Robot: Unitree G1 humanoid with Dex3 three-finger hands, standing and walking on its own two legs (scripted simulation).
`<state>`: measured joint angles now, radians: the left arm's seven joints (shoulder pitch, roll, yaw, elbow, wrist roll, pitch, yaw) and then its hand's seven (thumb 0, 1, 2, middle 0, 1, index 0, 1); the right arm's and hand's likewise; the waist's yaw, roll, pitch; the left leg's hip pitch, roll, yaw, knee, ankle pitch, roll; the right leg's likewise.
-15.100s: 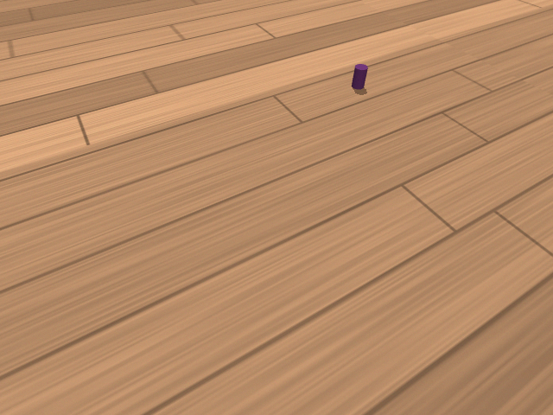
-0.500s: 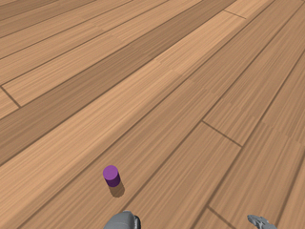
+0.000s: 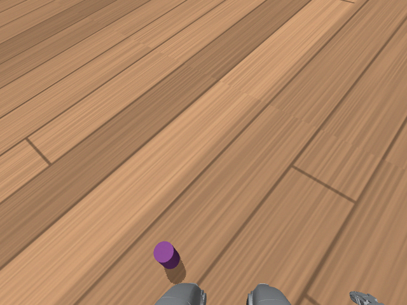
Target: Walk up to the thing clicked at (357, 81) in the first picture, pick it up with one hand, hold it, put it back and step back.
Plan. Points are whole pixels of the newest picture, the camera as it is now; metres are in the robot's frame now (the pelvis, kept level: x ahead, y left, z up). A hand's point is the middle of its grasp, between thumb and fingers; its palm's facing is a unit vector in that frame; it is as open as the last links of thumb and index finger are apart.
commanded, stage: walk up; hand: left
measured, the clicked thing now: (167, 255) +0.35 +0.26 -0.68
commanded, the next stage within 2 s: none
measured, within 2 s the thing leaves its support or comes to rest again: neither
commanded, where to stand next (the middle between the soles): +0.02 +0.03 m, yaw -1 degrees
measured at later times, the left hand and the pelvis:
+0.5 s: hand out of the picture +0.05 +0.29 -0.16, palm faces +0.05 -0.95 -0.32, open 7.3 cm; pelvis -0.01 +0.03 +0.00, yaw +3 degrees
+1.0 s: hand out of the picture +0.05 +0.28 -0.13, palm faces +0.03 -0.94 -0.34, open 7.3 cm; pelvis -0.02 +0.02 +0.02, yaw +2 degrees
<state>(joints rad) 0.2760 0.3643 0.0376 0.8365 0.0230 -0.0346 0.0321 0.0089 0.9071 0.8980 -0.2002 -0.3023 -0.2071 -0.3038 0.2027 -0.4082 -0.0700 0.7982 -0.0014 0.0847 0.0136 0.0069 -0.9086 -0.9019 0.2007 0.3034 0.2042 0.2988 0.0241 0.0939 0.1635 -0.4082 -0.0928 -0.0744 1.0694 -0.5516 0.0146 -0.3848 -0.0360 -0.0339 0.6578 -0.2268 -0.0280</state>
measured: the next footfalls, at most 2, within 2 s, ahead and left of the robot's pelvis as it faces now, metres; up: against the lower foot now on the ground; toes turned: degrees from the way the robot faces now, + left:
left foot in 0.24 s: +0.01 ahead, +0.17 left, +0.00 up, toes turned +1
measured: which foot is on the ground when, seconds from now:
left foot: up 0.00-0.22, down 0.24-1.00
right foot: down 0.00-1.00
